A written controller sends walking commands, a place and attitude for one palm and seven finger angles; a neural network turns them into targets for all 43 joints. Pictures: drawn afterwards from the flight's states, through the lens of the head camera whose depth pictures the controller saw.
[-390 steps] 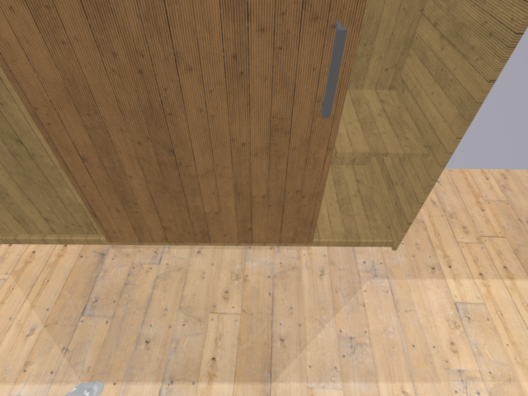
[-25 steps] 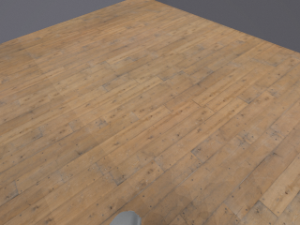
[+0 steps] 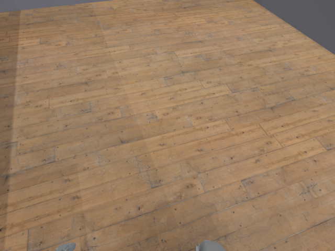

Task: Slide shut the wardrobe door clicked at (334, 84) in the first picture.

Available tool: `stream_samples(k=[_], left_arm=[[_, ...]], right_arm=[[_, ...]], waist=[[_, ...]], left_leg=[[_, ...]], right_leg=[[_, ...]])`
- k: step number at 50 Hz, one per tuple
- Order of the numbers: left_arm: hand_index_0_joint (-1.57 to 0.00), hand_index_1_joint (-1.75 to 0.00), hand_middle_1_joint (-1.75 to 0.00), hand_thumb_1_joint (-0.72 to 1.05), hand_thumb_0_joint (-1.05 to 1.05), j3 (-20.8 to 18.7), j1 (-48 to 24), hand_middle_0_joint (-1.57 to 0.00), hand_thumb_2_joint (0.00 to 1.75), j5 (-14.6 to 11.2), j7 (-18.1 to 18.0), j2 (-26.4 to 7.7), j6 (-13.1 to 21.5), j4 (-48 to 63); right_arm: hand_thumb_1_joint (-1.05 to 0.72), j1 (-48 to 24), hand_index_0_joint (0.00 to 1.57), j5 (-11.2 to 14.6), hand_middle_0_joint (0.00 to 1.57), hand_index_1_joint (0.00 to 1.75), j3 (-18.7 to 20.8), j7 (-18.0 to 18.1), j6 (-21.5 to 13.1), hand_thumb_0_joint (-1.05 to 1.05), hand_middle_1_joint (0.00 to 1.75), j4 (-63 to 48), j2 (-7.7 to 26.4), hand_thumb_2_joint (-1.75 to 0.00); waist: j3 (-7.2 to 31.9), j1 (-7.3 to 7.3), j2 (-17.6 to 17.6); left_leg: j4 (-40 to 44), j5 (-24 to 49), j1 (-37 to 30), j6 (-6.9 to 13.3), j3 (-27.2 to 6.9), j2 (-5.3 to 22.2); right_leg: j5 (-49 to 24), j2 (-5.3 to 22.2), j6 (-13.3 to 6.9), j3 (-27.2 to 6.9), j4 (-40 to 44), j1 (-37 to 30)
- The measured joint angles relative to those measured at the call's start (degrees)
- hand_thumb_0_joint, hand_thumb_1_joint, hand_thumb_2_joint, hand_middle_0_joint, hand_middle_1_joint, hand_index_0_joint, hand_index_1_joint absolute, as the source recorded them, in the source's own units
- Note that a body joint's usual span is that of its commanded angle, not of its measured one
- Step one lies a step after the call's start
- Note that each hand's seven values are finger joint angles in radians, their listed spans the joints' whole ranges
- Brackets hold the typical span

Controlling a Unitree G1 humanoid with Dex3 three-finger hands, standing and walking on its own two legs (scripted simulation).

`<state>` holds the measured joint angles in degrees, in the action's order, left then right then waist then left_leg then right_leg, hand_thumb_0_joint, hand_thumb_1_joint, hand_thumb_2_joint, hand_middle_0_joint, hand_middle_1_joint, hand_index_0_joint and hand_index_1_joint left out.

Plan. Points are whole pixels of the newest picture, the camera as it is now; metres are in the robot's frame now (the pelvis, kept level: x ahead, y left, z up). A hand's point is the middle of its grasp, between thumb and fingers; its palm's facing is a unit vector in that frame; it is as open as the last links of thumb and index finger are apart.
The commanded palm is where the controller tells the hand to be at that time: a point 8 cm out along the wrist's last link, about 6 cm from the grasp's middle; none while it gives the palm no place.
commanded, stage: turn to face it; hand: left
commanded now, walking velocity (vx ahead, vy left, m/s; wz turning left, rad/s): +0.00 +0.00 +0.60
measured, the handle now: out of the picture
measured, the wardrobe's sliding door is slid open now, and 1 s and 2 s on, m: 0.38 0.38 0.38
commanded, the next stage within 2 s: none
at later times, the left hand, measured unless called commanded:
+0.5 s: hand out of the picture -0.01 +0.17 -0.15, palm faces +0.33 -0.91 -0.25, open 7.4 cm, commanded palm none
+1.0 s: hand out of the picture -0.04 +0.21 -0.14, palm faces +0.57 -0.77 -0.28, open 7.4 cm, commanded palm none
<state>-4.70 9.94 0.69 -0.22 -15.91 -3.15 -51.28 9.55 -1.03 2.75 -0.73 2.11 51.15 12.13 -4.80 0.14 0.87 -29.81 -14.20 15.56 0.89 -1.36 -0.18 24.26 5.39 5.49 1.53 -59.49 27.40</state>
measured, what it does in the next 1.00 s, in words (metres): steps on the spot, turning left: right foot, then left foot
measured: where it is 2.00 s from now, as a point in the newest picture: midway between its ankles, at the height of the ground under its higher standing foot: outside the picture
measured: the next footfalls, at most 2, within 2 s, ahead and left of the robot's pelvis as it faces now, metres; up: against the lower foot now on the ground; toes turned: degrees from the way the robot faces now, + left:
right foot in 0.16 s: +0.06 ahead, -0.14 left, +0.00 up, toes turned +4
left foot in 0.58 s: -0.03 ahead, +0.11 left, +0.00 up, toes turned +28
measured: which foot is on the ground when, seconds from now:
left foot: down 0.00-0.16, up 0.18-0.56, down 0.58-1.00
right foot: up 0.00-0.14, down 0.16-0.58, up 0.60-1.00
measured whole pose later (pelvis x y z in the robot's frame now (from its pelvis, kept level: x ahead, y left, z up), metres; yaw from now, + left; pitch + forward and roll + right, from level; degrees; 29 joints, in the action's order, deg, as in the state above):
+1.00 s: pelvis -0.02 -0.04 +0.00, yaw +35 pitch +0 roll +0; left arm -3.3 8.2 0.2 -0.5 -13.2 -2.1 -48.8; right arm 11.8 -1.1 3.4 -0.8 3.1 51.7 12.4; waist -3.5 2.0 -1.7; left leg -31.0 -12.9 17.7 -0.2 -7.1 -3.1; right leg 22.0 1.7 4.5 0.9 -40.3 19.3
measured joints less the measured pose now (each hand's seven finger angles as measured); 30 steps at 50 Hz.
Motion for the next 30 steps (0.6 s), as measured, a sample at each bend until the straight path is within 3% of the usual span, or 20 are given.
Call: stream_samples(k=[5, 7, 9, 12, 15, 17, 22, 26, 29, 30], left_arm=[[-0.20, -0.30, -0.30, 0.91, 0.01, 0.7, -1.7, -0.20, 0.90, -0.3, -0.1, 1.4, 0.5, 1.7], [-0.20, -0.30, -0.30, 0.91, 0.01, 1.1, -1.9, -0.20, 0.90, -0.4, -0.1, 2.1, 1.2, 2.5], [-0.20, -0.30, -0.30, 0.91, 0.01, 1.6, -1.7, -0.20, 0.90, -0.1, -0.2, 2.9, 2.4, 3.1], [-0.20, -0.30, -0.30, 0.91, 0.01, 2.6, -0.7, -0.20, 0.90, 0.2, -0.4, 4.7, 2.7, 3.2], [-0.20, -0.30, -0.30, 0.91, 0.01, 3.0, 0.8, -0.20, 0.90, 0.4, -0.5, 5.6, 2.3, 2.5], [-0.20, -0.30, -0.30, 0.91, 0.01, 3.2, 1.5, -0.20, 0.90, 0.5, -0.6, 5.7, 2.2, 1.9], [-0.20, -0.30, -0.30, 0.90, 0.01, 3.1, 2.7, -0.20, 0.90, 0.9, -0.5, 5.3, 2.4, 0.8], [-0.20, -0.30, -0.30, 0.90, 0.01, 2.6, 3.4, -0.21, 0.90, 1.0, -0.3, 4.0, 2.2, 0.0], [-0.20, -0.30, -0.30, 0.90, 0.01, 1.8, 4.5, -0.21, 0.90, 0.6, -0.2, 2.6, 1.7, -0.5], [-0.20, -0.30, -0.30, 0.90, 0.01, 1.3, 4.6, -0.21, 0.90, 0.4, -0.1, 1.8, 1.3, -0.8]], right_arm=[[-0.91, 1.3, 0.21, -0.2, 0.21, 0.30, 0.6, -0.1, 0.7, 0.00, 0.30, 0.4, 0.4, -0.89], [-0.91, 1.9, 0.21, -0.1, 0.21, 0.30, 1.0, -0.2, 1.0, 0.00, 0.30, 0.5, 0.8, -0.89], [-0.91, 2.4, 0.21, 0.3, 0.21, 0.30, 1.6, -0.2, 1.4, 0.00, 0.30, 0.6, 1.3, -0.89], [-0.91, 2.8, 0.20, 0.1, 0.21, 0.30, 2.5, -0.2, 2.4, 0.01, 0.30, 1.2, 2.4, -0.89], [-0.91, 2.8, 0.20, -0.2, 0.20, 0.30, 2.9, -0.9, 2.9, 0.01, 0.30, 1.6, 3.1, -0.90], [-0.91, 2.8, 0.20, -0.2, 0.20, 0.30, 2.9, -1.2, 3.0, 0.01, 0.30, 1.6, 3.3, -0.90], [-0.91, 1.9, 0.20, 0.1, 0.20, 0.30, 2.5, -1.4, 3.3, 0.01, 0.30, 2.2, 3.1, -0.90], [-0.91, 0.3, 0.20, 0.4, 0.20, 0.30, 1.8, -1.3, 2.8, 0.01, 0.30, 1.9, 2.8, -0.90], [-0.91, -0.4, 0.20, 0.5, 0.20, 0.30, 1.2, -1.3, 1.5, 0.01, 0.30, 0.5, 2.8, -0.90], [-0.91, -0.8, 0.20, 0.4, 0.20, 0.30, 1.2, -1.2, 0.9, 0.01, 0.30, 0.2, 2.5, -0.90]], waist=[[0.6, 1.41, -1.7], [0.9, 1.75, -2.5], [1.1, 1.61, -3.3], [1.3, 1.81, -4.0], [1.5, 1.83, -3.8], [1.4, 1.95, -3.2], [0.5, 1.07, -1.6], [-0.3, -0.26, -0.1], [0.0, -0.70, 0.5], [0.0, -0.67, 1.2]], left_leg=[[-0.4, 0.7, 1.2, -1.0, -3.4, -1.1], [-2.1, 0.3, 2.4, -1.7, -4.9, -1.6], [-6.9, -3.5, 4.7, -2.4, -5.8, -2.3], [-23.8, -12.3, 10.1, -2.7, -3.6, -3.0], [-35.8, -9.2, 13.4, -3.5, -0.6, -1.3], [-37.5, -7.5, 13.6, -4.2, 0.5, 0.1], [-28.6, -9.1, 10.1, -5.1, 2.4, 2.4], [-17.1, -10.7, 5.5, -4.6, 4.5, 2.6], [-4.7, -3.4, 0.3, -3.4, 5.9, 2.2], [-4.5, -2.1, 0.8, -2.3, 5.8, 1.6]], right_leg=[[0.4, -2.4, -0.5, -0.6, 11.9, -4.3], [-2.8, -3.5, -0.8, -0.1, 19.8, -7.9], [-8.4, -3.8, -3.2, 0.8, 25.7, -10.4], [-7.0, -2.4, -6.2, 3.3, 25.0, -11.5], [-7.6, -1.0, -6.3, 5.1, 27.8, -13.7], [-8.3, -0.2, -6.2, 6.4, 29.3, -14.7], [-8.7, 1.8, -5.8, 9.7, 30.5, -15.5], [-7.7, 3.7, -4.8, 12.2, 28.4, -14.6], [-5.3, 5.3, -3.3, 14.1, 23.6, -12.7], [-2.2, 5.8, -2.4, 13.0, 19.5, -10.8]])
